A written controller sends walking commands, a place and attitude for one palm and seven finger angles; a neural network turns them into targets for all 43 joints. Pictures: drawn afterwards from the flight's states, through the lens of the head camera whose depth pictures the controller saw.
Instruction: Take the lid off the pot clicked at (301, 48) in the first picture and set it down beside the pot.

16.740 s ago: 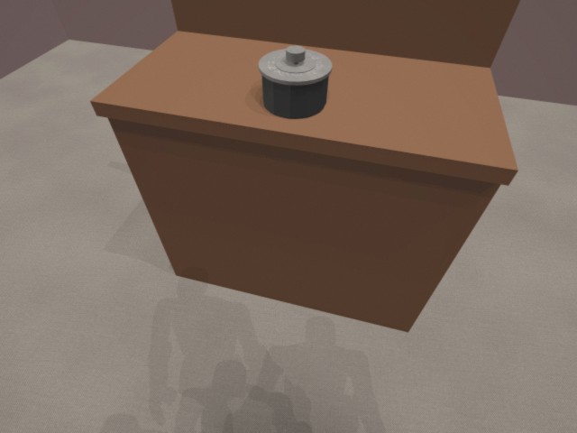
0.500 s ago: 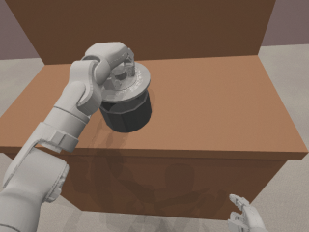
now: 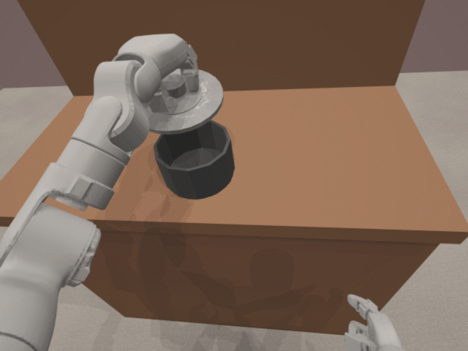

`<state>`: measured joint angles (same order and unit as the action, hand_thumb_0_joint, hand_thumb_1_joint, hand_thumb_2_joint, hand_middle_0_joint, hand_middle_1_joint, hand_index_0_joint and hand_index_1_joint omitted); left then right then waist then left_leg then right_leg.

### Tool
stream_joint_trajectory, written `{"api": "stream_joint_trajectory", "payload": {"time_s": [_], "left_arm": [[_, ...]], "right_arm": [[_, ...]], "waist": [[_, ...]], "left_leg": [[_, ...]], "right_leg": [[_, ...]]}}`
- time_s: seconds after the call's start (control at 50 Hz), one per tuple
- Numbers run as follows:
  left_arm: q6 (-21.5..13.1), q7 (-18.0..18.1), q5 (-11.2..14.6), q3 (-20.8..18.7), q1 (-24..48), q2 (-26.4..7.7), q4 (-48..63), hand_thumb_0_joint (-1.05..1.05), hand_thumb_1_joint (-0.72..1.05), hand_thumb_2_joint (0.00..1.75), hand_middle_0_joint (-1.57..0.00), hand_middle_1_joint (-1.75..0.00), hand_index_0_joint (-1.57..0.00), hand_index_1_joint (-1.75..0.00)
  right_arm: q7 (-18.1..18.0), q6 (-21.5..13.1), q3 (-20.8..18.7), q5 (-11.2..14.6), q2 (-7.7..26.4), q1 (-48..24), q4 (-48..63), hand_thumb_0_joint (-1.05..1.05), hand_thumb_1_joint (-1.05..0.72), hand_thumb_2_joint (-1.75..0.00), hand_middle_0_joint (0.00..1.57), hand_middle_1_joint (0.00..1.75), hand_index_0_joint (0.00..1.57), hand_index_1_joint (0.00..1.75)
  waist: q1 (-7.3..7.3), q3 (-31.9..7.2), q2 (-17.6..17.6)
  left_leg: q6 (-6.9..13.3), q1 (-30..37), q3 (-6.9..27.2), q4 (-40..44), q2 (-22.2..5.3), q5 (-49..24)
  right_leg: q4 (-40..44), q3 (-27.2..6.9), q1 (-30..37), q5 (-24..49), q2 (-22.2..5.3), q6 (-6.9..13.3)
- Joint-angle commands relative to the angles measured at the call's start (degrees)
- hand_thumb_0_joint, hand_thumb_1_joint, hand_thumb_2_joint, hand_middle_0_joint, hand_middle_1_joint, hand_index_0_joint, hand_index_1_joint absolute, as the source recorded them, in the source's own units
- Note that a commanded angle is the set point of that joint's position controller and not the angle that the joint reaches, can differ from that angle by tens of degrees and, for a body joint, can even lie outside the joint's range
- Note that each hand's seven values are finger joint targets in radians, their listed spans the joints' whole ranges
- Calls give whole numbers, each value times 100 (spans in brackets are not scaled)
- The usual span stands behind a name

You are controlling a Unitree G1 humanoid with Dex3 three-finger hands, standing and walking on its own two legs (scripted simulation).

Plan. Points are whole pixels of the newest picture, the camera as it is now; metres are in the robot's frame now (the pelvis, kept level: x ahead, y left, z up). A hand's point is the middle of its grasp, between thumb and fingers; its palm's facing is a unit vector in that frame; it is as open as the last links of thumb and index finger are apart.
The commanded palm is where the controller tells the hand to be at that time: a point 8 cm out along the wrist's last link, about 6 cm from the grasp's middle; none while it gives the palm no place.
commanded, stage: lift the lid straight up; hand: left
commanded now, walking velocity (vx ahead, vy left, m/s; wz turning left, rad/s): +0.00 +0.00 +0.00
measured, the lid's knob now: (173, 86) +0.47 +0.11 +0.24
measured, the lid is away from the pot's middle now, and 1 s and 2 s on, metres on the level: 0.02 0.02 0.14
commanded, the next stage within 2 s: move the lid sideways beside the pot in 0.80 s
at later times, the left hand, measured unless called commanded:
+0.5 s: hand (156, 63) +0.44 +0.11 +0.30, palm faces -0.03 -0.01 -1.00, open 6.7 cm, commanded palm +0.40 +0.12 +0.37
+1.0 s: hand (156, 53) +0.44 +0.11 +0.31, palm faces -0.02 -0.02 -1.00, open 6.7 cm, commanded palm +0.40 +0.13 +0.37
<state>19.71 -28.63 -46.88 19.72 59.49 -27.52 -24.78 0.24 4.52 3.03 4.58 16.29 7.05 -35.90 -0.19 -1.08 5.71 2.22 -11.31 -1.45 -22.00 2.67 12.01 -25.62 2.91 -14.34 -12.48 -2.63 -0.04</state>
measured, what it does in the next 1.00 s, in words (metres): stands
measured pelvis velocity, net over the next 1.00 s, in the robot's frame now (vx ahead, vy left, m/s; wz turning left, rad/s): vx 0.00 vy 0.00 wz -0.01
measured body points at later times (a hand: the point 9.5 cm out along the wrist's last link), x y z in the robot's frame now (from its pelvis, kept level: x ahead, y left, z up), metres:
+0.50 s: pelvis +0.00 +0.01 +0.00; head +0.01 -0.04 +0.45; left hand +0.43 +0.11 +0.35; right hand +0.18 -0.23 -0.11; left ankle -0.01 +0.10 -0.74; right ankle +0.01 -0.12 -0.74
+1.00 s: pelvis +0.00 +0.00 +0.00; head +0.01 -0.05 +0.45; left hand +0.43 +0.11 +0.36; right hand +0.18 -0.23 -0.11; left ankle -0.01 +0.10 -0.74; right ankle +0.01 -0.12 -0.74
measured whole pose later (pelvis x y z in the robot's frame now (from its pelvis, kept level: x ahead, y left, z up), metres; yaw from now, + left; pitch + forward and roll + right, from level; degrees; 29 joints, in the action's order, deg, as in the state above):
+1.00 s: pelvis +0.00 +0.00 +0.00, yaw +0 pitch +2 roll +1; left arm 21.6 -32.2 -47.7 18.3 67.2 -29.2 -25.0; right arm -0.2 4.0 3.6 4.6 16.6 7.1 -35.7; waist -0.1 -1.7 5.9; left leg 2.6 -11.5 -2.0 -21.1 3.0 11.4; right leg -25.2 2.2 -15.0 -12.0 -2.9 -0.4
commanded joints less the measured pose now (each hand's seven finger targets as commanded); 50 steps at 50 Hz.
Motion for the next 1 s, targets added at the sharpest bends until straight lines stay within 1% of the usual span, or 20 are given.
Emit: {"api": "stream_joint_trajectory", "payload": {"time_s": [0.0, 0.06, 0.1, 0.12, 0.16, 0.24, 0.34, 0.42, 0.46, 0.52, 0.56, 0.6, 0.64, 0.68, 0.76, 0.84, 0.86, 0.92, 0.94, 0.98], "left_arm": [[-43, 321, -247, -884, 3874, -1235, 1270, 0, 68, 103, -92, -92, -96, -94], [-74, 349, -311, -1365, 3910, -1818, 1430, 0, 68, 103, -92, -92, -96, -94], [15, 296, -314, -1043, 3803, -1395, 808, 0, 68, 103, -92, -92, -96, -94], [37, 287, -302, -1175, 3747, -1517, 716, 0, 68, 103, -92, -92, -96, -94], [-29, 291, -310, -1342, 3736, -1744, 959, 0, 68, 103, -92, -92, -96, -94], [-8, 229, -150, -997, 3586, -1256, 1250, 0, 68, 103, -92, -92, -96, -94], [43, 207, -180, -1368, 3778, -1743, 1361, 0, 68, 103, -92, -92, -96, -94], [156, 136, -302, -954, 4090, -1378, 870, 0, 68, 103, -92, -92, -96, -94], [90, 180, -325, -1304, 4278, -1852, 1278, 0, 68, 103, -92, -92, -96, -94], [167, 124, -338, -760, 4582, -1253, 996, 0, 68, 103, -92, -92, -96, -94], [136, 160, -361, -1222, 4617, -1822, 1168, 0, 68, 103, -92, -92, -96, -94], [168, 110, -352, -886, 4699, -1389, 1055, 0, 68, 103, -92, -92, -96, -94], [187, 95, -203, -917, 4075, -1292, 667, 0, 68, 103, -92, -92, -96, -94], [263, 72, -403, -1020, 4252, -1474, 403, 0, 68, 103, -92, -92, -96, -94], [174, 52, -395, -1127, 4368, -1670, 1146, 0, 68, 103, -92, -92, -96, -94], [196, 22, -213, -920, 4214, -1374, 1073, 0, 68, 103, -92, -92, -96, -94], [198, 33, -347, -1164, 4471, -1703, 1318, 0, 68, 103, -92, -92, -96, -94], [295, 26, -439, -1284, 4333, -1849, 688, 0, 68, 103, -92, -92, -96, -94], [214, 59, -285, -1367, 4154, -1924, 838, 0, 68, 103, -92, -92, -96, -94], [224, 35, -501, -1400, 4352, -2059, 886, 0, 68, 103, -92, -92, -96, -94]], "right_arm": [[-16, -375, -171, 15, 437, -789, 970, 0, -90, -90, 20, 30, 20, 30], [1, -419, -180, -32, 473, -685, 950, 0, -90, -90, 20, 30, 20, 30], [-15, -367, -164, -9, 478, -658, 859, 0, -90, -90, 20, 30, 20, 30], [-28, -355, -181, -4, 507, -657, 853, 0, -90, -90, 20, 30, 20, 30], [-23, -363, -175, -25, 513, -668, 925, 0, -90, -90, 20, 30, 20, 30], [59, -377, -225, 19, 514, -751, 1032, 0, -90, -90, 20, 30, 20, 30], [30, -369, -225, 6, 559, -743, 1013, 0, -90, -90, 20, 30, 20, 30], [-10, -322, -151, 45, 501, -771, 947, 0, -90, -90, 20, 30, 20, 30], [-17, -380, -159, 14, 506, -714, 1004, 0, -90, -90, 20, 30, 20, 30], [-21, -408, -141, 43, 453, -759, 932, 0, -90, -90, 20, 30, 20, 30], [-22, -444, -142, 12, 502, -701, 944, 0, -90, -90, 20, 30, 20, 30], [-27, -472, -134, 29, 446, -749, 937, 0, -90, -90, 20, 30, 20, 30], [6, -415, -184, 31, 562, -678, 882, 0, -90, -90, 20, 30, 20, 30], [-29, -352, -130, 3, 533, -745, 866, 0, -90, -90, 20, 30, 20, 30], [2, -372, -135, 6, 477, -811, 1036, 0, -90, -90, 20, 30, 20, 30], [13, -342, -175, 54, 542, -777, 1006, 0, -90, -90, 20, 30, 20, 30], [2, -383, -147, 19, 476, -764, 1028, 0, -90, -90, 20, 30, 20, 30], [-71, -351, -128, 9, 522, -728, 933, 0, -90, -90, 20, 30, 20, 30], [-54, -340, -165, 9, 623, -661, 918, 0, -90, -90, 20, 30, 20, 30], [-90, -358, -132, -7, 523, -774, 998, 0, -90, -90, 20, 30, 20, 30]], "waist": [[-57, -2402, -576], [35, -2826, -661], [-55, -2196, -920], [-22, -2137, -970], [52, -2491, -868], [-19, -2553, -626], [35, -2600, -702], [-36, -2087, -880], [65, -2696, -752], [-81, -2416, -704], [30, -2737, -657], [-37, -2532, -732], [-46, -2350, -770], [-6, -2120, -1005], [66, -2743, -741], [-43, -2466, -710], [53, -2695, -695], [55, -2295, -925], [44, -2428, -794], [81, -2528, -901]], "left_leg": [[140, 700, 288, 108, 37, -1512], [137, 740, 293, 96, 31, -1824], [126, 502, 258, 158, 8, -1520], [130, 472, 240, 176, -4, -1428], [126, 504, 224, 199, 17, -1495], [147, 817, 297, 8, -10, -2107], [150, 722, 261, 38, -3, -1949], [119, 483, 229, 180, -17, -1450], [126, 642, 252, 186, 11, -1605], [124, 710, 270, 129, 5, -1653], [103, 723, 277, 173, 8, -1696], [120, 709, 290, 128, 21, -1735], [110, 721, 291, 79, -6, -1794], [109, 394, 219, 188, -4, -1425], [127, 589, 207, 159, 14, -1809], [135, 724, 235, 73, -6, -1860], [131, 706, 228, 150, 7, -1839], [134, 448, 193, 180, 2, -1599], [127, 549, 220, 149, -1, -1716], [143, 452, 169, 179, -9, -1686]], "right_leg": [[63, -90, 939, 1660, 174, 265], [29, -164, 1306, 1988, 167, 255], [109, -70, 972, 1779, 158, 245], [132, -82, 948, 1687, 155, 241], [106, -134, 1201, 1732, 136, 237], [63, -107, 1036, 2043, 129, 277], [67, -122, 1138, 2024, 112, 271], [127, -44, 782, 1544, 152, 253], [79, -126, 1145, 1637, 138, 253], [77, -53, 822, 1630, 160, 275], [70, -109, 1072, 1670, 153, 272], [58, -71, 933, 1723, 142, 284], [115, -60, 808, 1746, 115, 287], [147, -55, 852, 1590, 126, 270], [44, -144, 1230, 1903, 100, 266], [94, -88, 938, 1864, 91, 272], [71, -118, 1120, 1852, 136, 263], [101, -97, 1014, 1745, 123, 265], [115, -116, 1087, 1850, 81, 268], [78, -151, 1226, 1852, 97, 258]]}}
